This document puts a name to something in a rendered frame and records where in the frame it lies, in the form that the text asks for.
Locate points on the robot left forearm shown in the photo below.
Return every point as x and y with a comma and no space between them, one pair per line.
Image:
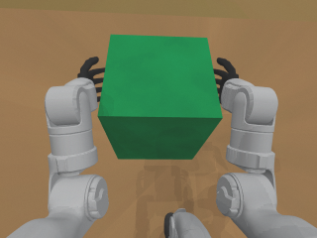
68,112

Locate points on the robot left hand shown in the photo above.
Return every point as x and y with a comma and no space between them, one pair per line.
87,72

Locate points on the right robot shin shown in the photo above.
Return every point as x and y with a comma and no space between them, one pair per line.
178,210

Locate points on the right robot foot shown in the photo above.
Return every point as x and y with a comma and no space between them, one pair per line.
166,225

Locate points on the robot right hand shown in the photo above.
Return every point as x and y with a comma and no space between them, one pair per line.
225,75

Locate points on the robot left upper arm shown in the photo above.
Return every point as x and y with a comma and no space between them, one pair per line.
75,203

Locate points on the carton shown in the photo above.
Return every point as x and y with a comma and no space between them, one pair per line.
159,97

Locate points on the robot right upper arm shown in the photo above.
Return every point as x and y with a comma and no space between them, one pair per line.
249,200

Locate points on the robot right forearm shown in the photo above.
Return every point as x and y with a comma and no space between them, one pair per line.
253,111

